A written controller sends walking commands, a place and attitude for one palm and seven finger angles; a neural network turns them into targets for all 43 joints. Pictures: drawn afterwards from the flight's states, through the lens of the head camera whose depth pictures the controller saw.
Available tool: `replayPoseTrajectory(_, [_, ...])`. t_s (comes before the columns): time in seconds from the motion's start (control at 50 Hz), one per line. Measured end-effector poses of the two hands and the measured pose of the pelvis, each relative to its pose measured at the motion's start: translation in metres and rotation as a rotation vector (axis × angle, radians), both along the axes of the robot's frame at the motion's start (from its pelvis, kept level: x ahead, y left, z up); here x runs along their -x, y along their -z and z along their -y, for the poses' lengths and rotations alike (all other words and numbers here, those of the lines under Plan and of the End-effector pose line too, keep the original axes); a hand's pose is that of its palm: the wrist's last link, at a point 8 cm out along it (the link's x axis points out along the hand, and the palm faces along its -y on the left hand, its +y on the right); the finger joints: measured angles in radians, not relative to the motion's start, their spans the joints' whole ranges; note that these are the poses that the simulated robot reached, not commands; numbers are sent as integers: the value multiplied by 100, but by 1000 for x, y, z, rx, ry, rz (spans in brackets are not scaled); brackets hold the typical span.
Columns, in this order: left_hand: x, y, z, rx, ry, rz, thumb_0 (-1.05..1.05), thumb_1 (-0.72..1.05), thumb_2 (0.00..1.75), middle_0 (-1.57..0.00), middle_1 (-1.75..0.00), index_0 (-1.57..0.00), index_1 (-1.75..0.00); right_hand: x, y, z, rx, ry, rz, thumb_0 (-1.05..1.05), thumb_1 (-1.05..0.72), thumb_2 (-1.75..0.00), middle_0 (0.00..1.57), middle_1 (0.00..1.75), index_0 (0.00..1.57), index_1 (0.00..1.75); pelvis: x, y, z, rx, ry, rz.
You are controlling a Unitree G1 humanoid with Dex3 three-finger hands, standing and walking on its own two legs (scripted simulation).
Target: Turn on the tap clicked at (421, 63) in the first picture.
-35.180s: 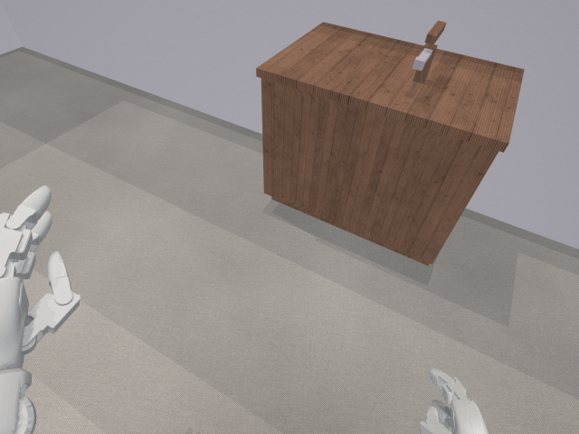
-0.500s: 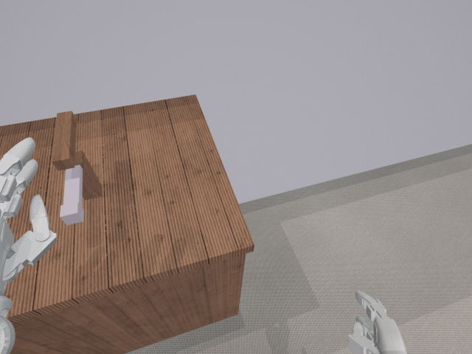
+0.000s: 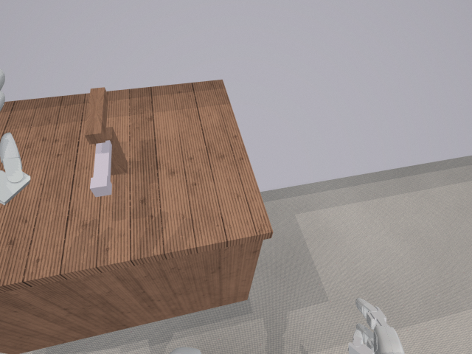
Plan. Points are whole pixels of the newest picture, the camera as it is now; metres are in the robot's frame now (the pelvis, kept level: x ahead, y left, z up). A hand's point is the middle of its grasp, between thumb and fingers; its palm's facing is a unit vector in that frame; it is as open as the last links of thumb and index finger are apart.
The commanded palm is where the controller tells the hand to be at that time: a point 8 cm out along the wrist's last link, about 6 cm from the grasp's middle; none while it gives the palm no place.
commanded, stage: come to a stop and stand still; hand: left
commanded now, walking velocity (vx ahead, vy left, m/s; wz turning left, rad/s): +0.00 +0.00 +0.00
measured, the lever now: (101, 186) +0.35 +0.30 +0.04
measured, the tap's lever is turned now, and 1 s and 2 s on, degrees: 0 0 0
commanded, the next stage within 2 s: look again from close up in 0.70 s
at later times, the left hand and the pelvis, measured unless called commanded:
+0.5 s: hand (16, 181) +0.26 +0.33 +0.17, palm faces +0.38 -0.84 -0.38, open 7.4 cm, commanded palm +0.19 +0.36 +0.18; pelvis +0.03 +0.08 +0.00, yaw +0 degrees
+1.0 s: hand (26, 192) +0.25 +0.32 +0.16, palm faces +0.36 -0.85 -0.38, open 7.4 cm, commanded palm +0.19 +0.35 +0.18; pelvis +0.03 +0.07 +0.00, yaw +0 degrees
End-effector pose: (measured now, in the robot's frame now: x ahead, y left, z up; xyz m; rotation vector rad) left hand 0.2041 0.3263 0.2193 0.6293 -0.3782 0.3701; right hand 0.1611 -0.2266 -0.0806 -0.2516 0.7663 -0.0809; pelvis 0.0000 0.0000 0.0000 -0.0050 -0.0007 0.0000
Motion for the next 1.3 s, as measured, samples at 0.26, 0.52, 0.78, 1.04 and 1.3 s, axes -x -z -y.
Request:
replayPoseTrajectory(0.26, [3, 58, -4, 143, 135, -187, 1, 89, 90, -21, -30, -21, -31, 18, -9, -53, -16, 53, 20, 1, -91, -90, 20, 30, 20, 29, -8, -1, -52, 4, 23, 0])
replayPoseTrajectory(0.52, [-18, 43, -45, 162, 72, -40, 1, 89, 90, -20, -30, -20, -31, -36, -19, -98, -27, -32, 71, 1, -91, -90, 20, 30, 20, 30, -33, -2, -81, 21, 6, -10])
replayPoseTrajectory(0.78, [-16, 37, -46, 145, 70, -57, 1, 89, 90, -21, -30, -21, -31, -56, -27, -98, -16, -40, 95, 1, -91, -90, 20, 30, 20, 30, -38, -2, -81, 24, -4, -2])
replayPoseTrajectory(1.04, [-8, 48, -27, 198, 47, -111, 1, 89, 90, -21, -30, -21, -31, -26, -17, -69, -10, 24, 41, 1, -91, -90, 20, 30, 20, 30, -31, -4, -67, 20, -5, 4])
replayPoseTrajectory(1.3, [-3, 45, -16, 185, 49, -113, 1, 89, 90, -21, -30, -21, -31, -15, -18, -50, -5, 57, 52, 1, -91, -90, 20, 30, 20, 29, -26, -6, -56, 15, 5, 6])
